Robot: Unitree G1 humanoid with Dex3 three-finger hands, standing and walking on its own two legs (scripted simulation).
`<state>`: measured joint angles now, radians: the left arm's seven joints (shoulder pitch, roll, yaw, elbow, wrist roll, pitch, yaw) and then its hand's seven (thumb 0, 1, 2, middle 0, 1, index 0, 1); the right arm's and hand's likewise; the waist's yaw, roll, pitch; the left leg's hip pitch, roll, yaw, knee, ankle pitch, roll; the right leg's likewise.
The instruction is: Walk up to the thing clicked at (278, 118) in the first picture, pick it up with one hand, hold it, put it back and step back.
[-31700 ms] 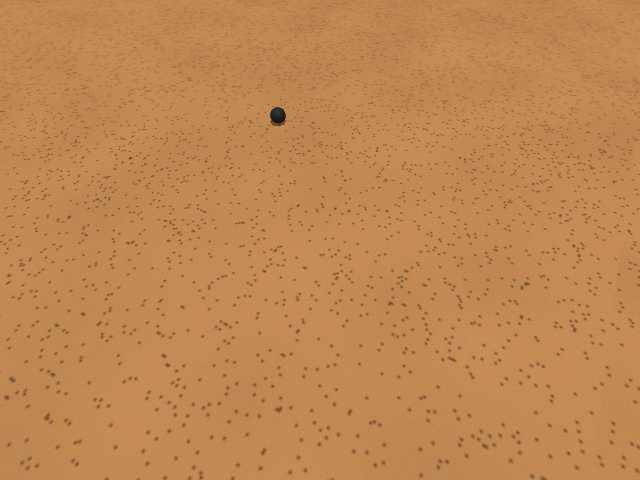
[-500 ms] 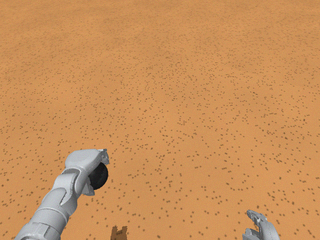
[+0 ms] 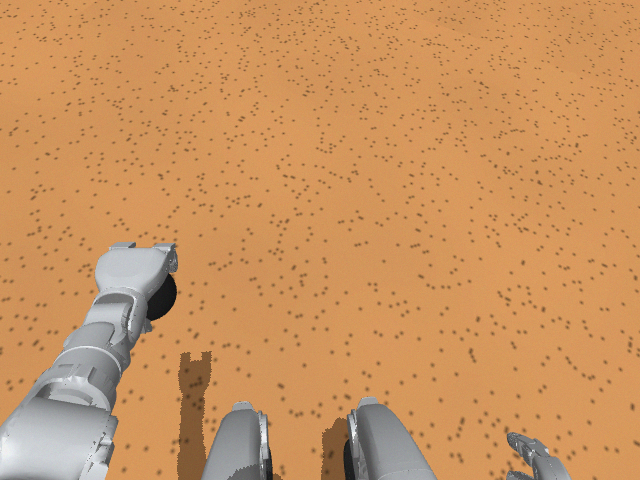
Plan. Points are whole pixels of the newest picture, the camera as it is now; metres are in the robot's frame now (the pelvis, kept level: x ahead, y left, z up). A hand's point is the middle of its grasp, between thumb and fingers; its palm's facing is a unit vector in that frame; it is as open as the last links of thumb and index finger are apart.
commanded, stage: crouch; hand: left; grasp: from above
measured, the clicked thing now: (146, 293) +0.39 +0.24 -0.12
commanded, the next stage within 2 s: lower in 1.40 s
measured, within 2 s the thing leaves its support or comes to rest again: neither
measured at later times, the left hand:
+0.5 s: hand (175, 321) +0.42 +0.26 -0.34, palm faces -0.47 +0.00 -0.88, open 10.8 cm
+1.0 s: hand (184, 319) +0.45 +0.27 -0.44, palm faces -0.47 -0.02 -0.88, open 10.8 cm
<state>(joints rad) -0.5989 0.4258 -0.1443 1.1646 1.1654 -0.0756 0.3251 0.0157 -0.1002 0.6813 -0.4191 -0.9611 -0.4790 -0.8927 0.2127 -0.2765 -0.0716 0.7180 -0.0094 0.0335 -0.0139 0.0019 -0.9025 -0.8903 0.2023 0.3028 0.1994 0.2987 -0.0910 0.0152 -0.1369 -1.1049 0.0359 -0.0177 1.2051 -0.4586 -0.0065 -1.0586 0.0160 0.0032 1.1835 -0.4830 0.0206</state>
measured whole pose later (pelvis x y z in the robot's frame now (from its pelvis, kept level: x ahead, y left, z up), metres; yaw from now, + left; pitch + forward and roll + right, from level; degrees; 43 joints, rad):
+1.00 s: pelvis -0.03 +0.00 -0.28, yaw -6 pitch +37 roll -8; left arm -0.95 0.74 0.10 1.37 1.25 -0.20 0.31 0.02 -0.11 0.66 -0.44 -0.95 -0.51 -0.88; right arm 0.16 -0.25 0.02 0.72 -0.12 -0.03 0.12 0.00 -0.91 -0.90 0.20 0.30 0.20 0.30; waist -0.22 0.00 -0.09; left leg -2.19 0.03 -0.12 2.22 -0.68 0.00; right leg -2.10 0.04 -0.06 2.15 -0.71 0.04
